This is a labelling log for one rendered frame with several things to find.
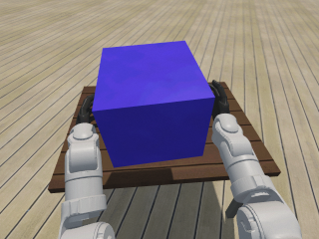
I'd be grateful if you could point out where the right robot upper arm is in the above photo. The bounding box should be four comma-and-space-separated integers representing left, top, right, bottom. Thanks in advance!
236, 200, 302, 239

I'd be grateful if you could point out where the right robot hand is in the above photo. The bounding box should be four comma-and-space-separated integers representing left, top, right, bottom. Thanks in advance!
208, 80, 230, 120

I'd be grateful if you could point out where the left robot hand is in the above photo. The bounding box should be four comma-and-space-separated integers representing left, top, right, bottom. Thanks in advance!
75, 94, 98, 127

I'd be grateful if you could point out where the right robot forearm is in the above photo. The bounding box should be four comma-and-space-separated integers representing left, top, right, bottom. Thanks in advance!
211, 114, 302, 237

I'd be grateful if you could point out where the left robot forearm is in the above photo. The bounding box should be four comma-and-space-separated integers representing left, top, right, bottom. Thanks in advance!
58, 122, 107, 239

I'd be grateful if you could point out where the left robot upper arm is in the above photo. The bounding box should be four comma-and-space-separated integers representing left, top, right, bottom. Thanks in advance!
61, 221, 116, 239

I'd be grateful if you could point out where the table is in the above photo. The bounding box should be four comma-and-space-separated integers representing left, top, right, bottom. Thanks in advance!
48, 82, 281, 219

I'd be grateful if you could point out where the carton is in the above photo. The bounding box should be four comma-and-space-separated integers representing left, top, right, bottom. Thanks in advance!
92, 41, 215, 168

